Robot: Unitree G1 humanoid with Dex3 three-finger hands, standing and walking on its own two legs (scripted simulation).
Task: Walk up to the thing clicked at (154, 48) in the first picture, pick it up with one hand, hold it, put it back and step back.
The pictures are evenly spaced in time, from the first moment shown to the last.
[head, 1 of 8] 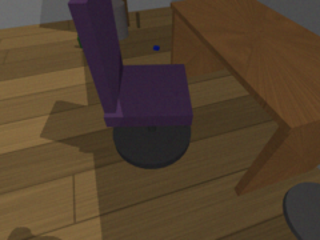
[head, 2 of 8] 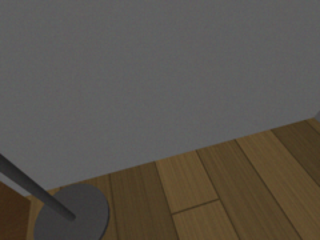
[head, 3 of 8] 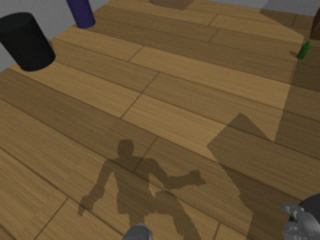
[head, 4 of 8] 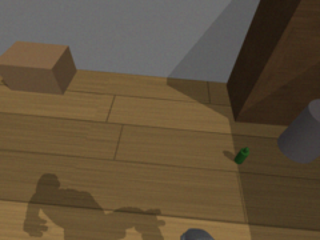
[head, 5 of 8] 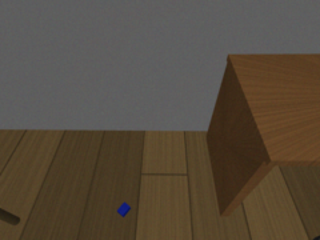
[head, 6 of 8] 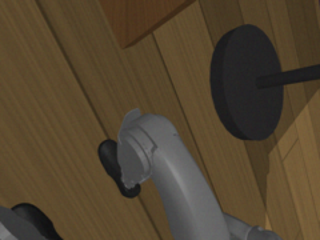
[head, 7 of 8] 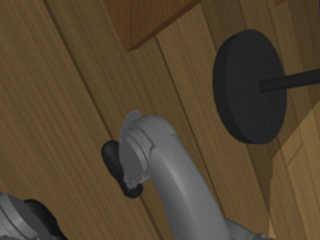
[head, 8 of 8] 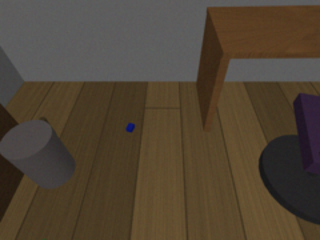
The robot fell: no
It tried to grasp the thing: yes
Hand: left
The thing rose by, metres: 0.68
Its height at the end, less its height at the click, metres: +0.00
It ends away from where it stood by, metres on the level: 0.01
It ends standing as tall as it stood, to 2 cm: yes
